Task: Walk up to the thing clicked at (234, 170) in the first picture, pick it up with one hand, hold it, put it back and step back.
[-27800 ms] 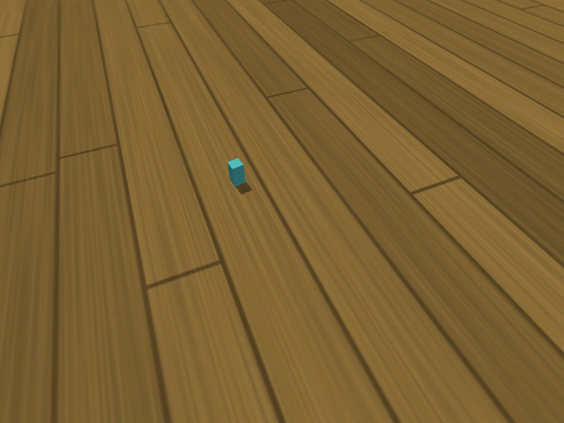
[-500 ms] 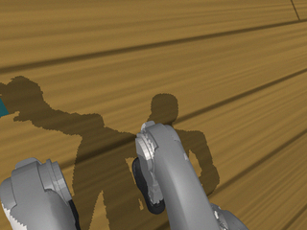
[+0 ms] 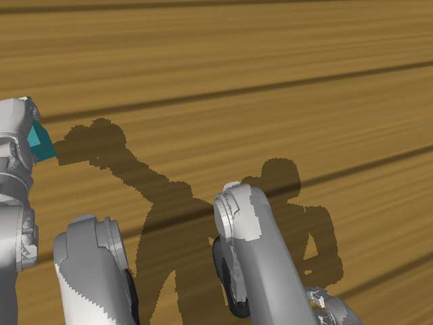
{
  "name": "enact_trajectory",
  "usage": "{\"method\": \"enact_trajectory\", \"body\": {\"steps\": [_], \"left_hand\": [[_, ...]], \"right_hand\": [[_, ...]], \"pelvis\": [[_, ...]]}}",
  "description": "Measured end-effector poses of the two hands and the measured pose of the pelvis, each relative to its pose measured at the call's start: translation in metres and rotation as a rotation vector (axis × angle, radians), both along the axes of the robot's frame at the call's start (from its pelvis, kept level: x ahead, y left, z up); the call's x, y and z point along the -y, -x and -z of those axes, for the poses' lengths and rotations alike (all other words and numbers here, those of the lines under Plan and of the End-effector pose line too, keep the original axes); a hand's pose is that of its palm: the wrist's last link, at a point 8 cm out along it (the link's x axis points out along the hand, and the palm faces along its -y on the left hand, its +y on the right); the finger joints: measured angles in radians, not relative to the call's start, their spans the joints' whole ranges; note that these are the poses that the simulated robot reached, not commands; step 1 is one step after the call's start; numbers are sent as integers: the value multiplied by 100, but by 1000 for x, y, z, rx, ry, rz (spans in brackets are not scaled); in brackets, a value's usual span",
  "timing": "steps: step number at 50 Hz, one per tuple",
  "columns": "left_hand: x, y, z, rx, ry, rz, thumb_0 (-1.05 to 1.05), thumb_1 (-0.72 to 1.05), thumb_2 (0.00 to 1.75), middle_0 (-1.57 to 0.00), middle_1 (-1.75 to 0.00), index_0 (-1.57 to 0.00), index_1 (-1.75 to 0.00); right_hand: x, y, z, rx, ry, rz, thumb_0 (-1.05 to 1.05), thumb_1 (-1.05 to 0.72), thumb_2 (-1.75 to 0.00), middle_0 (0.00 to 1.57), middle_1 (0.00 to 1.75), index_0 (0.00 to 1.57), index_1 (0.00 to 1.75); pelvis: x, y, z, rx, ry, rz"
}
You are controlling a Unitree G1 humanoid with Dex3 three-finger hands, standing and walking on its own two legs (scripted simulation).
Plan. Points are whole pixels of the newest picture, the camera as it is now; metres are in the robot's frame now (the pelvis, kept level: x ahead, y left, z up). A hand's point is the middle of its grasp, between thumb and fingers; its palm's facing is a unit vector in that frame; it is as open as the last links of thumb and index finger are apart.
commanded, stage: settle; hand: left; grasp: from above
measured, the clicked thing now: (27, 141) +0.49 +0.29 -0.19
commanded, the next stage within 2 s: lift in 0.20 s
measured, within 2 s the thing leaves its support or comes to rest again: neither
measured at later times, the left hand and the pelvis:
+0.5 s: hand out of the picture +0.46 +0.29 -0.08, palm faces -0.40 -0.11 -0.91, open 9.9 cm; pelvis -0.01 +0.00 +0.03, yaw +2 degrees
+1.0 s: hand out of the picture +0.39 +0.29 +0.06, palm faces -0.39 -0.13 -0.91, open 9.5 cm; pelvis -0.01 +0.00 +0.14, yaw +5 degrees
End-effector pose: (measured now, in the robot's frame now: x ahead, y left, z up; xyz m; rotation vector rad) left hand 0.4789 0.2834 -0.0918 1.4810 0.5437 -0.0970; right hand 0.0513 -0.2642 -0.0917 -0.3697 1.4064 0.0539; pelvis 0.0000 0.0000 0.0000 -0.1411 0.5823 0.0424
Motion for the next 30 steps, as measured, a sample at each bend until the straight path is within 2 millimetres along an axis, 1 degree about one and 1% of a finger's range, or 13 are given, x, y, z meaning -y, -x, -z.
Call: {"method": "enact_trajectory", "body": {"steps": [7, 14, 19, 23, 26, 30], "left_hand": [[0, 4, -25, -37, 17, 31, 0, -17, 98, -64, -77, -62, -78], [-1, 5, -41, -21, 13, 57, 0, -17, 95, -64, -77, -62, -78], [-3, 5, -49, -10, 10, 51, 0, -17, 91, -64, -77, -62, -78], [-6, 8, -59, -7, 8, 41, 0, -11, 85, -65, -76, -63, -77], [-8, 12, -69, -19, 16, 30, 0, -7, 80, -65, -74, -63, -75], [-10, 20, -86, -33, 15, 34, 0, -4, 74, -65, -72, -63, -73]], "right_hand": [[3, -5, -7, 20, 22, 10, 0, -92, -91, 20, 30, 20, 29], [7, 2, -17, 10, 67, 28, 0, -92, -91, 20, 30, 20, 29], [8, 11, -23, -2, 92, 54, 0, -92, -91, 20, 30, 20, 29], [6, 15, -28, -14, 96, 84, 0, -92, -91, 20, 30, 20, 29], [4, 16, -32, -14, 96, 104, 0, -92, -91, 20, 30, 20, 29], [0, 13, -40, -3, 89, 124, 0, -92, -91, 20, 30, 21, 29]], "pelvis": [[2, 5, -12, 9, -14, -13], [3, 8, -19, 6, -19, -20], [2, 10, -23, 1, -19, -22], [1, 10, -30, -6, -22, -25], [0, 10, -37, -10, -23, -29], [-1, 11, -49, -12, -25, -35]]}}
